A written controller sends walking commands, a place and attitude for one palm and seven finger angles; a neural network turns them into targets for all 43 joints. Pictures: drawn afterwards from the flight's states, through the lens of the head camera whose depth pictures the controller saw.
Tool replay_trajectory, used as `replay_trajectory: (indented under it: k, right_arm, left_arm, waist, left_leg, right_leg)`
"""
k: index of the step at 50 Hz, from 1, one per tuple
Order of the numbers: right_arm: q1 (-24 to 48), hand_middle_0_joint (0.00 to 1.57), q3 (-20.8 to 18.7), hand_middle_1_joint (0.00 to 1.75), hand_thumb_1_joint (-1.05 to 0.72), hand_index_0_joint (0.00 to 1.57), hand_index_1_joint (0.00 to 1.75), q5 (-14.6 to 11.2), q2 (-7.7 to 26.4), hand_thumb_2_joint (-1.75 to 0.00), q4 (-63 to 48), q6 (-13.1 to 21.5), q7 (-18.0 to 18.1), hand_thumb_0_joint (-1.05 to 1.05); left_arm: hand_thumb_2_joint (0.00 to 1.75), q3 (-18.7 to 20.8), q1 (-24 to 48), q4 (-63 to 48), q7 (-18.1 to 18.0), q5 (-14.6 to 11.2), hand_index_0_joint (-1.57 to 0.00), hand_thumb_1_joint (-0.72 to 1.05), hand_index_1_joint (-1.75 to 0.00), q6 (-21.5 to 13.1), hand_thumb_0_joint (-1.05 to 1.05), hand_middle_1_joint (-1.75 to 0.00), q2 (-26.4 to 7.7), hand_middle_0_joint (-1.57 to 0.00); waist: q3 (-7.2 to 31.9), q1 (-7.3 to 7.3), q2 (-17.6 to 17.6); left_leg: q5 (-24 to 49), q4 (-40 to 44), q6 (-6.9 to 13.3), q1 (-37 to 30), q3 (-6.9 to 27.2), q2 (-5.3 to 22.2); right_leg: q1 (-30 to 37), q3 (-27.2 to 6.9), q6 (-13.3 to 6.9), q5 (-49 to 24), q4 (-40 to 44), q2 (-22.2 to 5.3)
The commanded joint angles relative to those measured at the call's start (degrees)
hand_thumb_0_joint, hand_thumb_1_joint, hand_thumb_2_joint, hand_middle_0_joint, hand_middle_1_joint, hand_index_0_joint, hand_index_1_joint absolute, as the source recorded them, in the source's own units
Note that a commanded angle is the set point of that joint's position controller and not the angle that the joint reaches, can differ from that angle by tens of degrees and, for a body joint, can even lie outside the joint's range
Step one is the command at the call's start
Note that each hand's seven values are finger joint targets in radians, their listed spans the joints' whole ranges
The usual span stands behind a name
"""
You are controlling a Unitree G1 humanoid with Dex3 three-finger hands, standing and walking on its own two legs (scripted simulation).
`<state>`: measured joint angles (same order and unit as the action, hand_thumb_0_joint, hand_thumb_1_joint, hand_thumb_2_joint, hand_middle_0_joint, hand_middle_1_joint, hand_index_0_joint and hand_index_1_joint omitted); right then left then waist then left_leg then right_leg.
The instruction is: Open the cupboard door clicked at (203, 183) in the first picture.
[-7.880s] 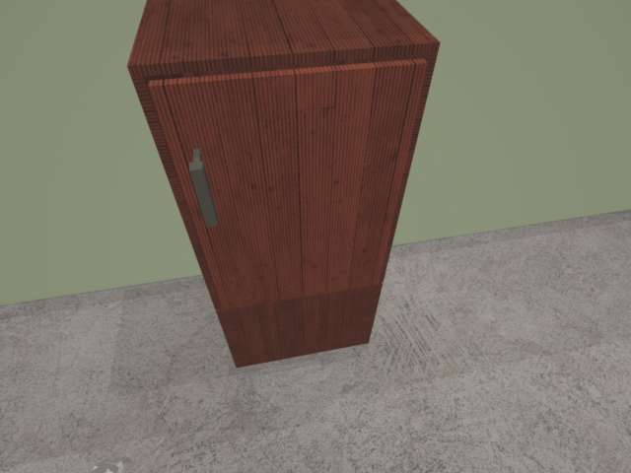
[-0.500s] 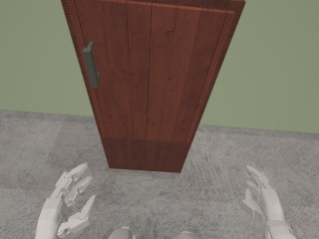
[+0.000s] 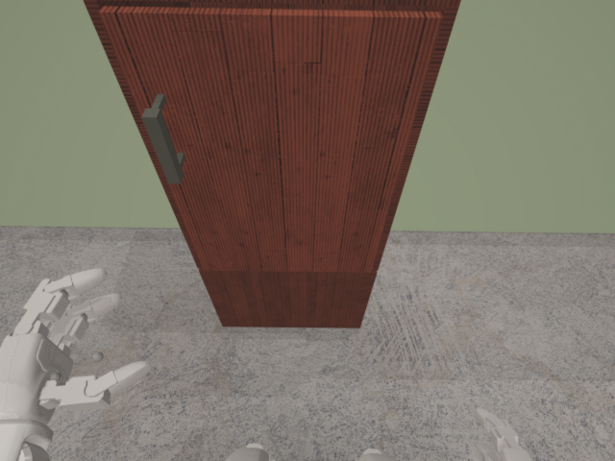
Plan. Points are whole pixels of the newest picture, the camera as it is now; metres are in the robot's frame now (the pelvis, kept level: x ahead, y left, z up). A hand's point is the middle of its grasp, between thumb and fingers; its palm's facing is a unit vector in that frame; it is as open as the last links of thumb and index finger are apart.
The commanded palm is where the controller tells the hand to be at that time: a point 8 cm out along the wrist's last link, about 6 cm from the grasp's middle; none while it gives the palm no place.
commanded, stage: raise the hand with hooked fingers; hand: left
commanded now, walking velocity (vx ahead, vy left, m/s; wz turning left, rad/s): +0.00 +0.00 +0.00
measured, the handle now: (167, 140) +0.53 +0.24 +0.11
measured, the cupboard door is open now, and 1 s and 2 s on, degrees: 0 0 0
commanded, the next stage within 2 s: move the hooked fingers beside the handle in 1.16 s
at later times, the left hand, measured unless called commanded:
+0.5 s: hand (62, 303) +0.26 +0.28 +0.11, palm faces +0.07 -1.00 -0.05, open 13.9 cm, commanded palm +0.24 +0.33 +0.12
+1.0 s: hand (64, 271) +0.29 +0.28 +0.12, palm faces +0.09 -1.00 -0.02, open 14.0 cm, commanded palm +0.26 +0.33 +0.13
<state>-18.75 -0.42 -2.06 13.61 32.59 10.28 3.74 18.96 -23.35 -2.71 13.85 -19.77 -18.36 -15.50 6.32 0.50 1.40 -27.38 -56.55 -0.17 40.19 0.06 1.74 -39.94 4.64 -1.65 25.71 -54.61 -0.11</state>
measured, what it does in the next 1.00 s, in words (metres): stands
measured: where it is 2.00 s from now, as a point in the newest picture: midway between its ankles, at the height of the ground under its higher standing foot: outside the picture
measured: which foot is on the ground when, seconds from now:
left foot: down 0.00-1.00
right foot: down 0.00-1.00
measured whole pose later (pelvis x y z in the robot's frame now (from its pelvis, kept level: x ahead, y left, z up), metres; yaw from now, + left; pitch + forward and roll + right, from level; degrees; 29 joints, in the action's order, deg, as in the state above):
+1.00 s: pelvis +0.00 +0.01 +0.03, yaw +0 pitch +6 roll -1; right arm -17.0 2.3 -2.8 16.3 32.3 10.2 5.1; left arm 25.3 3.2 20.6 24.7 -19.7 -11.6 -22.8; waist 2.9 -0.3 0.5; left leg -22.1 -44.8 0.7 28.4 -0.9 1.3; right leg -28.1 3.7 -0.9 19.9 -42.2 0.0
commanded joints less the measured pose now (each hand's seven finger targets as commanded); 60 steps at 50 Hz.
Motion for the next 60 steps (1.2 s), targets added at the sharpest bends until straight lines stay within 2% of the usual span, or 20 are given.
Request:
replay_trajectory:
  k: [1, 4, 6, 7, 11, 14, 16, 20, 21, 26, 30, 33, 35, 37, 40, 42, 46, 50, 51, 60]
  right_arm:
    - [5.4, 0.2, -2.2, 0.3, -0.9, 0.2, 0.3, -0.4, 8.6, -0.9, -9.2, 5.1, 0.5, 0.0]
    - [5.0, 0.2, -2.4, 0.3, -0.9, 0.2, 0.3, -1.2, 9.8, -0.9, -9.5, 6.1, 1.5, 0.0]
    - [5.4, 0.2, -2.1, 0.3, -0.9, 0.2, 0.3, -1.0, 9.8, -0.9, -9.6, 6.4, 1.9, 0.0]
    - [5.5, 0.2, -1.8, 0.3, -0.9, 0.2, 0.3, -0.9, 9.3, -0.9, -9.6, 6.5, 1.9, 0.0]
    - [5.3, 0.2, -1.2, 0.3, -0.9, 0.2, 0.3, -0.6, 8.7, -0.9, -9.6, 6.2, 1.6, 0.0]
    - [5.5, 0.2, -0.9, 0.3, -0.9, 0.2, 0.3, -1.0, 9.1, -0.9, -9.3, 5.4, 1.1, 0.0]
    - [5.3, 0.2, -0.6, 0.3, -0.9, 0.2, 0.3, -1.2, 9.7, -0.9, -9.7, 4.9, 1.2, 0.0]
    - [5.1, 0.2, -0.7, 0.3, -0.9, 0.2, 0.3, -1.4, 10.4, -0.9, -10.0, 4.5, 2.1, 0.0]
    - [5.1, 0.2, -0.5, 0.3, -0.9, 0.2, 0.3, -1.2, 10.5, -0.9, -9.9, 4.3, 2.3, 0.0]
    - [5.9, 0.2, 0.2, 0.3, -0.9, 0.2, 0.3, -0.8, 9.7, -0.9, -8.9, 4.4, 2.8, 0.0]
    - [5.8, 0.2, 0.4, 0.3, -0.9, 0.2, 0.3, -1.1, 9.6, -0.9, -7.8, 4.4, 2.8, 0.0]
    - [5.5, 0.2, 0.2, 0.3, -0.9, 0.2, 0.3, -1.5, 10.3, -0.9, -7.8, 3.9, 3.0, 0.0]
    - [5.6, 0.2, 0.1, 0.3, -0.9, 0.2, 0.3, -1.6, 10.3, -0.9, -8.4, 3.8, 2.9, 0.0]
    - [5.4, 0.2, 0.0, 0.3, -0.9, 0.2, 0.3, -1.7, 10.6, -0.9, -8.9, 3.7, 2.6, 0.0]
    - [5.2, 0.2, -0.4, 0.3, -0.9, 0.2, 0.3, -1.3, 10.7, -0.9, -9.3, 3.5, 2.1, 0.0]
    - [5.1, 0.2, -0.5, 0.3, -0.9, 0.2, 0.3, -0.9, 10.5, -0.9, -9.3, 3.4, 1.9, 0.0]
    - [5.2, 0.2, -0.5, 0.3, -0.9, 0.2, 0.3, -0.7, 10.0, -0.9, -8.8, 3.4, 1.9, 0.0]
    - [5.2, 0.2, -0.4, 0.3, -0.9, 0.2, 0.3, -1.1, 9.8, -0.9, -8.4, 3.4, 2.2, 0.0]
    - [5.0, 0.2, -0.3, 0.3, -0.9, 0.2, 0.3, -1.0, 10.0, -0.9, -8.2, 3.3, 2.3, 0.0]
    - [5.6, 0.2, -0.1, 0.3, -0.9, 0.2, 0.3, -1.2, 10.1, -0.9, -8.3, 3.3, 2.8, 0.0]
  left_arm:
    - [0.42, -2.4, 8.6, -5.7, 4.5, 0.8, -0.28, -0.22, -1.02, -5.7, 0.0, -1.02, -6.8, -0.28]
    - [0.39, 1.5, 12.5, -5.6, 7.6, -0.7, -0.29, -0.29, -1.07, -4.5, 0.0, -1.07, -12.1, -0.29]
    - [0.37, 5.3, 14.7, -7.6, 7.4, -1.3, -0.29, -0.34, -1.1, -3.7, 0.0, -1.1, -16.2, -0.29]
    - [0.36, 6.6, 15.3, -8.4, 7.0, -1.6, -0.29, -0.36, -1.11, -3.5, 0.0, -1.11, -16.7, -0.29]
    - [0.32, 9.3, 15.6, -7.3, 3.9, -2.4, -0.3, -0.45, -1.17, -2.8, 0.0, -1.17, -16.8, -0.3]
    - [0.3, 5.8, 18.0, -2.0, 4.2, -1.6, -0.3, -0.5, -1.2, -0.2, 0.0, -1.2, -13.7, -0.3]
    - [0.3, 4.3, 20.1, 2.6, 5.9, -1.2, -0.3, -0.5, -1.2, 2.6, 0.0, -1.2, -13.5, -0.3]
    - [0.3, 5.3, 27.2, 4.2, 9.1, -0.6, -0.3, -0.5, -1.2, 6.3, 0.0, -1.2, -17.0, -0.3]
    - [0.3, 6.8, 29.6, 4.0, 9.5, -1.1, -0.3, -0.5, -1.2, 6.4, 0.0, -1.2, -18.7, -0.3]
    - [0.3, 11.3, 38.0, 4.0, 10.0, -2.2, -0.3, -0.5, -1.2, 3.4, 0.0, -1.2, -23.2, -0.3]
    - [0.3, 10.4, 40.1, 8.8, 10.7, -1.2, -0.3, -0.5, -1.2, 3.5, 0.0, -1.2, -22.9, -0.3]
    - [0.3, 10.2, 40.7, 13.2, 12.6, -1.1, -0.3, -0.5, -1.2, 6.3, 0.0, -1.2, -23.7, -0.3]
    - [0.3, 9.2, 38.3, 15.9, 13.8, -1.6, -0.3, -0.5, -1.2, 8.1, 0.0, -1.2, -22.1, -0.3]
    - [0.3, 8.8, 36.8, 16.8, 14.6, -2.2, -0.3, -0.5, -1.2, 8.8, 0.0, -1.2, -21.1, -0.3]
    - [0.3, 11.1, 37.6, 14.6, 13.6, -2.5, -0.3, -0.5, -1.2, 7.5, 0.0, -1.2, -23.1, -0.3]
    - [0.3, 12.4, 39.8, 11.8, 12.5, -2.3, -0.3, -0.5, -1.2, 5.6, 0.0, -1.2, -24.7, -0.3]
    - [0.3, 12.7, 41.6, 9.1, 10.5, -1.7, -0.3, -0.5, -1.2, 2.4, 0.0, -1.2, -25.0, -0.3]
    - [0.3, 10.7, 40.2, 10.7, 10.8, -0.6, -0.3, -0.5, -1.2, 2.6, 0.0, -1.2, -23.2, -0.3]
    - [0.3, 10.9, 40.3, 11.5, 11.1, -1.0, -0.3, -0.5, -1.2, 3.2, 0.0, -1.2, -23.5, -0.3]
    - [0.3, 10.8, 40.7, 15.0, 12.4, -2.0, -0.3, -0.5, -1.2, 5.0, 0.0, -1.2, -22.7, -0.3]
  waist:
    - [4.9, 1.87, 0.5]
    - [9.4, 0.82, 0.5]
    - [11.7, -0.76, 4.0]
    - [13.6, -1.49, 5.0]
    - [11.8, -2.53, 4.8]
    - [6.6, -0.96, 6.1]
    - [4.0, -0.64, 4.6]
    - [7.7, -0.2, 0.9]
    - [8.2, -0.53, 1.8]
    - [10.0, -1.1, 3.1]
    - [9.3, -0.77, 6.0]
    - [8.8, -0.87, 4.7]
    - [8.1, -1.25, 3.6]
    - [7.7, -1.32, 0.3]
    - [9.1, -1.8, -0.4]
    - [10.4, -1.91, 1.0]
    - [10.3, -1.7, 4.2]
    - [9.3, -1.07, 6.8]
    - [8.9, -0.97, 4.4]
    - [7.9, -0.94, 1.1]
  left_leg:
    - [12.3, 7.7, 1.5, -3.6, 1.4, -1.9]
    - [9.5, 9.5, 1.7, -5.6, 1.4, -2.0]
    - [12.3, 10.7, 1.6, -8.3, 1.7, -1.9]
    - [14.3, 11.6, 1.5, -9.8, 1.8, -1.9]
    - [19.9, 13.4, 0.6, -12.3, 2.4, -1.5]
    - [17.1, 14.8, 0.2, -12.2, 2.1, -1.4]
    - [15.7, 15.6, 0.5, -11.5, 2.3, -1.4]
    - [16.5, 16.3, 1.0, -13.6, 2.3, -1.5]
    - [17.8, 16.0, 1.0, -14.2, 2.1, -1.6]
    - [19.0, 16.9, 0.8, -16.8, 2.2, -1.7]
    - [18.5, 18.4, 0.6, -18.6, 2.4, -1.5]
    - [19.0, 19.1, 0.9, -18.0, 2.1, -1.6]
    - [18.4, 19.3, 1.0, -17.4, 1.8, -1.8]
    - [19.5, 19.3, 1.2, -16.7, 1.6, -1.8]
    - [19.8, 19.0, 1.3, -16.3, 1.2, -2.0]
    - [20.4, 18.8, 1.3, -17.1, 0.9, -1.9]
    - [19.5, 18.8, 1.3, -17.8, 0.6, -1.9]
    - [17.7, 19.5, 1.3, -18.3, 0.6, -1.8]
    - [17.6, 19.4, 1.4, -17.6, 0.8, -1.8]
    - [16.7, 19.1, 1.5, -16.0, 0.7, -2.0]
  right_leg:
    - [4.7, -2.6, 0.9, -8.2, 9.1, 0.9]
    - [7.7, -3.8, 1.0, -3.1, 11.9, 0.3]
    - [10.3, -2.9, 0.4, -6.4, 11.0, 0.6]
    - [11.9, -2.3, 0.3, -9.0, 10.6, 0.6]
    - [13.5, -0.2, -0.1, -14.9, 9.9, 1.5]
    - [10.6, 0.2, 0.2, -13.2, 11.4, 1.5]
    - [10.7, 0.0, 0.0, -12.7, 12.7, 1.6]
    - [13.1, -0.4, 0.5, -14.2, 14.3, 1.4]
    - [14.3, -0.9, 0.1, -15.4, 14.5, 1.6]
    - [16.2, -1.3, -0.2, -15.8, 15.2, 1.7]
    - [15.5, -1.0, -0.2, -14.8, 16.1, 1.5]
    - [16.9, -1.3, -0.1, -16.1, 17.2, 1.3]
    - [16.8, -1.2, 0.0, -16.0, 17.7, 1.1]
    - [17.7, -1.3, 0.0, -17.5, 18.0, 1.2]
    - [18.3, -1.8, 0.2, -17.9, 17.9, 1.1]
    - [18.9, -2.3, 0.1, -18.3, 17.6, 1.3]
    - [19.0, -2.8, -0.1, -17.1, 17.5, 1.3]
    - [17.5, -2.6, 0.1, -15.4, 18.1, 1.2]
    - [18.3, -2.7, 0.0, -15.7, 18.2, 1.2]
    - [18.0, -3.0, 0.5, -15.6, 18.8, 1.0]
